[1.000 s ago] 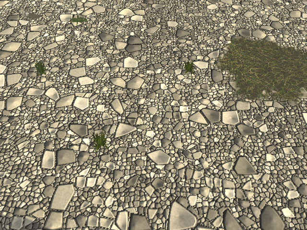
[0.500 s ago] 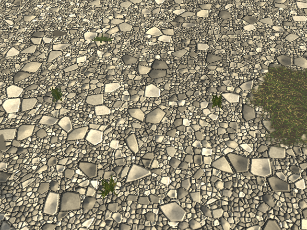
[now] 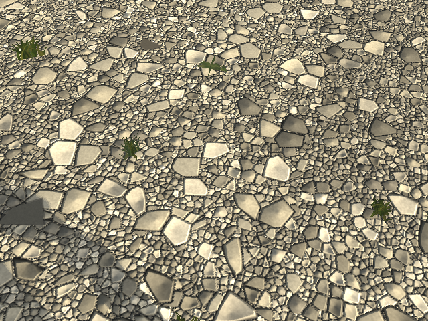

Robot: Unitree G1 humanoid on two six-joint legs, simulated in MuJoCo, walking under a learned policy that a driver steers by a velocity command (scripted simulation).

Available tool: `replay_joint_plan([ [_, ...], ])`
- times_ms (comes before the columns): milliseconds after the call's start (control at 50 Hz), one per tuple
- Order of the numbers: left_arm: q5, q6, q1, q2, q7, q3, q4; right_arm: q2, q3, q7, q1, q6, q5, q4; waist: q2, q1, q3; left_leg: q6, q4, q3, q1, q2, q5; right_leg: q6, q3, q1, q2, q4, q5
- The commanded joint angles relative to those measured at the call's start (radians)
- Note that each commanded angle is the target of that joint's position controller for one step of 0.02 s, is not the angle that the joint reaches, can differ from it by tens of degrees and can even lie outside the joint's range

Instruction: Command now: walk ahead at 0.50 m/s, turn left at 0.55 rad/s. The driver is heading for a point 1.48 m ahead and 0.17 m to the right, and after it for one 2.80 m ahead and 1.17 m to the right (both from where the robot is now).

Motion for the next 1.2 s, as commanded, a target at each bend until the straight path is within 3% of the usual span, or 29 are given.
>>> replay_joint_plan([
  [20,0.008,0.003,-0.037,0.063,0.004,0.017,-0.068,-0.18,-0.043,-0.023,-0.01,-0.015,0.007,-0.077,0.062,0.016,-0.04,0.165,-0.147,-0.209,-0.019,0.234,0.216,0.031,-0.018,0.01,0.026,-0.198,0.185],
  [80,-0.004,-0.005,-0.134,0.043,-0.007,0.007,-0.102,-0.179,-0.043,-0.03,0.029,-0.006,0.011,-0.07,0.097,-0.026,-0.03,0.122,-0.133,-0.197,-0.04,0.202,0.117,0.026,-0.029,0.086,0.077,-0.395,0.344],
  [180,-0.011,-0.027,-0.182,0.08,-0.034,0.008,-0.132,-0.153,-0.034,-0.033,0.099,0.001,0.009,-0.035,0.119,-0.048,-0.026,0.105,-0.04,-0.276,0.12,0.275,0.107,-0.013,-0.014,0.096,0.082,-0.506,0.317],
  [240,-0.009,-0.039,-0.076,0.117,-0.037,0.02,-0.11,-0.165,-0.035,-0.035,0.083,0.01,0.0,-0.039,0.153,0.014,-0.055,0.077,0.076,-0.274,0.199,0.282,0.351,-0.074,-0.066,0.21,0.11,-0.558,0.214],
  [260,0.0,-0.042,0.043,0.154,-0.034,0.035,-0.079,-0.143,-0.025,-0.033,0.07,0.01,-0.004,-0.049,0.136,0.066,-0.145,0.052,0.224,-0.224,0.175,0.233,0.467,-0.12,-0.043,0.387,0.083,-0.537,0.247],
  [280,0.007,-0.041,0.205,0.209,-0.033,0.048,-0.057,-0.112,-0.008,-0.034,0.09,0.006,-0.021,-0.068,0.029,0.115,-0.292,0.015,0.501,-0.152,0.02,0.161,0.297,-0.207,0.142,0.666,-0.065,-0.492,0.3],
  [300,-0.001,-0.025,0.305,0.268,-0.043,0.07,-0.011,-0.061,0.006,-0.028,0.219,-0.01,0.004,-0.068,-0.296,0.078,-0.378,-0.068,0.828,-0.052,-0.35,0.021,-0.249,-0.367,0.58,0.963,-0.241,-0.606,0.08],
  [320,-0.038,-0.019,0.29,0.18,-0.05,0.044,-0.018,-0.131,0.0,-0.026,0.174,-0.022,0.007,-0.067,-0.226,0.099,-0.31,-0.064,0.927,-0.104,-0.507,0.066,-0.407,-0.352,0.709,0.962,-0.249,-0.689,-0.144],
  [340,-0.038,-0.011,0.219,0.129,-0.049,0.029,-0.04,-0.172,-0.01,-0.021,0.051,-0.031,0.014,-0.093,-0.123,0.11,-0.163,-0.059,0.944,-0.093,-0.568,0.115,-0.322,-0.309,0.59,0.839,-0.212,-0.704,-0.155],
  [360,-0.021,-0.003,0.172,0.122,-0.047,0.023,-0.06,-0.161,-0.006,-0.021,-0.027,-0.039,0.005,-0.113,-0.026,0.101,-0.095,-0.058,0.909,-0.064,-0.548,0.145,-0.255,-0.29,0.49,0.714,-0.169,-0.72,-0.06],
  [380,-0.015,0.002,0.146,0.113,-0.047,0.019,-0.066,-0.149,-0.009,-0.021,-0.06,-0.046,-0.012,-0.127,0.009,0.078,-0.047,-0.063,0.833,-0.054,-0.528,0.17,-0.211,-0.288,0.43,0.621,-0.138,-0.736,0.051],
  [400,-0.008,0.002,0.139,0.104,-0.044,0.013,-0.07,-0.139,-0.011,-0.021,-0.054,-0.048,-0.022,-0.133,-0.01,0.053,-0.056,-0.068,0.772,-0.053,-0.471,0.19,-0.183,-0.281,0.385,0.572,-0.108,-0.748,0.14],
  [440,-0.016,0.006,0.151,0.105,-0.038,0.013,-0.068,-0.11,-0.007,-0.021,-0.043,-0.045,-0.024,-0.141,-0.053,0.032,-0.071,-0.09,0.658,-0.032,-0.417,0.193,-0.185,-0.287,0.325,0.526,-0.076,-0.768,0.231],
  [540,-0.032,0.022,0.205,0.164,-0.008,0.036,-0.061,-0.07,0.013,-0.021,-0.198,-0.041,-0.018,-0.186,-0.056,0.068,-0.043,-0.137,0.329,-0.001,-0.321,0.154,0.057,-0.258,0.223,0.404,-0.027,-0.794,0.254],
  [640,-0.041,0.048,0.29,0.154,0.001,0.036,-0.05,-0.094,0.007,-0.006,-0.314,-0.055,0.001,-0.224,-0.073,0.102,-0.034,-0.142,0.159,-0.019,-0.216,0.104,0.156,-0.224,0.271,0.416,-0.026,-0.727,0.169],
  [680,-0.039,0.055,0.288,0.16,0.005,0.04,-0.057,-0.118,-0.003,-0.003,-0.305,-0.063,0.005,-0.228,-0.09,0.08,-0.035,-0.127,0.114,-0.025,-0.159,0.102,0.105,-0.206,0.324,0.439,-0.039,-0.68,0.138],
  [720,-0.036,0.058,0.265,0.133,0.006,0.033,-0.072,-0.15,-0.022,-0.01,-0.191,-0.07,0.0,-0.2,-0.095,0.012,-0.077,-0.086,0.052,-0.017,0.022,0.121,0.085,-0.167,0.321,0.409,0.006,-0.571,0.154],
  [740,-0.026,0.053,0.241,0.086,0.003,0.017,-0.093,-0.194,-0.037,-0.019,-0.06,-0.072,-0.015,-0.184,-0.049,-0.055,-0.175,-0.032,0.076,-0.108,0.228,0.236,0.057,-0.132,0.263,0.32,0.055,-0.375,0.128],
  [760,-0.028,0.041,0.321,0.012,0.003,-0.005,-0.12,-0.283,-0.059,-0.027,0.069,-0.061,-0.029,-0.167,0.18,-0.061,-0.321,0.087,0.063,-0.409,0.559,0.457,-0.015,-0.068,0.115,0.049,0.179,-0.051,-0.141],
  [780,-0.047,0.034,0.364,0.052,0.003,-0.005,-0.139,-0.266,-0.059,-0.017,0.114,-0.046,-0.015,-0.135,0.354,-0.044,-0.342,0.168,-0.022,-0.709,0.592,0.575,-0.236,-0.053,0.07,-0.153,0.151,0.159,-0.36],
  [800,-0.053,0.039,0.311,0.134,0.005,0.017,-0.125,-0.183,-0.038,-0.016,0.063,-0.044,-0.009,-0.15,0.212,-0.054,-0.204,0.136,-0.051,-0.62,0.477,0.524,-0.314,-0.046,0.094,-0.207,0.096,0.249,-0.282],
  [820,-0.045,0.047,0.245,0.144,0.003,0.023,-0.133,-0.144,-0.025,-0.015,0.017,-0.04,-0.011,-0.154,0.14,-0.048,-0.117,0.099,-0.062,-0.465,0.365,0.474,-0.241,-0.04,0.067,-0.201,0.065,0.261,-0.201],
  [860,-0.033,0.06,0.204,0.118,-0.004,0.028,-0.149,-0.101,-0.009,-0.011,-0.062,-0.038,-0.021,-0.146,0.129,-0.001,-0.032,0.077,-0.119,-0.287,0.193,0.4,-0.076,-0.031,0.052,-0.143,0.015,0.196,-0.102],
  [900,-0.038,0.072,0.198,0.08,-0.013,0.022,-0.163,-0.109,-0.014,-0.01,-0.081,-0.045,-0.021,-0.134,0.148,0.019,-0.014,0.078,-0.17,-0.179,0.111,0.374,0.013,-0.023,0.03,-0.094,-0.008,0.164,-0.052],
  [980,-0.03,0.078,0.129,0.057,-0.024,0.013,-0.206,-0.154,-0.031,-0.014,-0.066,-0.053,-0.018,-0.103,0.096,0.018,-0.013,0.099,-0.203,-0.036,0.123,0.383,0.177,-0.004,0.025,-0.121,-0.019,0.022,0.092],
  [1060,-0.03,0.068,0.011,0.041,-0.049,0.001,-0.24,-0.189,-0.038,-0.021,-0.041,-0.042,-0.01,-0.078,0.079,-0.023,0.008,0.064,-0.2,0.099,0.141,0.361,0.217,-0.023,-0.033,-0.06,0.002,-0.203,0.274],
  [1140,-0.033,0.066,-0.09,0.04,-0.065,-0.004,-0.292,-0.221,-0.045,-0.016,0.033,-0.025,0.013,-0.035,0.075,-0.046,0.044,0.048,-0.178,0.131,0.221,0.397,0.245,-0.066,-0.07,-0.026,0.032,-0.331,0.207],
  [1180,-0.026,0.063,-0.088,0.06,-0.066,0.004,-0.306,-0.242,-0.048,-0.012,0.053,-0.012,0.026,-0.011,0.089,-0.017,0.037,0.046,-0.111,0.128,0.261,0.416,0.441,-0.102,-0.099,0.046,0.074,-0.384,0.094],
  [1200,-0.021,0.062,-0.029,0.087,-0.063,0.018,-0.296,-0.256,-0.048,-0.013,0.049,-0.005,0.031,-0.002,0.105,0.031,-0.004,0.036,-0.022,0.137,0.269,0.409,0.615,-0.123,-0.125,0.153,0.107,-0.419,0.066],
])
